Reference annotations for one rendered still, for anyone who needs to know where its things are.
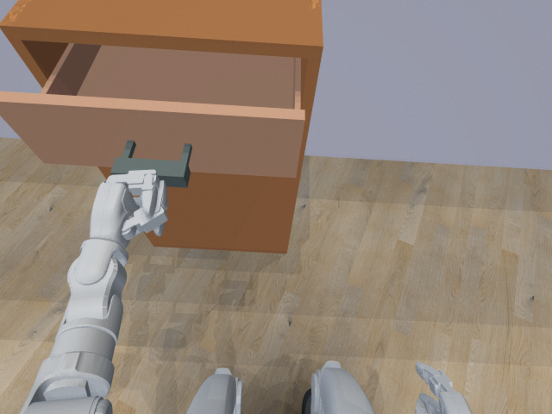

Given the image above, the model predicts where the robot left shin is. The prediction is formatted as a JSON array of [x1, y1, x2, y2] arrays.
[[215, 368, 232, 375]]

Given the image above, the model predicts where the robot left thigh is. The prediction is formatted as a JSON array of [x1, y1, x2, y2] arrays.
[[186, 374, 243, 414]]

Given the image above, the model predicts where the drawer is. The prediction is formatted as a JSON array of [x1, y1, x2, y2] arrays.
[[0, 43, 305, 178]]

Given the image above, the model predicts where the left robot forearm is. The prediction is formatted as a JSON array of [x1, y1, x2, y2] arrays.
[[20, 238, 129, 414]]

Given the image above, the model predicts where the left robot hand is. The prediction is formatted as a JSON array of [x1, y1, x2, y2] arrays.
[[90, 170, 168, 249]]

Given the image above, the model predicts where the cabinet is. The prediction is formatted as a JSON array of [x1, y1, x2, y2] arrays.
[[0, 0, 323, 254]]

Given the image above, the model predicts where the handle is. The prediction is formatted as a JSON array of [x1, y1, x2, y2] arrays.
[[110, 140, 192, 188]]

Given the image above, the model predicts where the robot left upper arm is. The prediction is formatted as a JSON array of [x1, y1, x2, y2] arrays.
[[23, 396, 113, 414]]

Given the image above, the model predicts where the right robot hand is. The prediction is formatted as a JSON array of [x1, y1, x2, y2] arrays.
[[415, 362, 473, 414]]

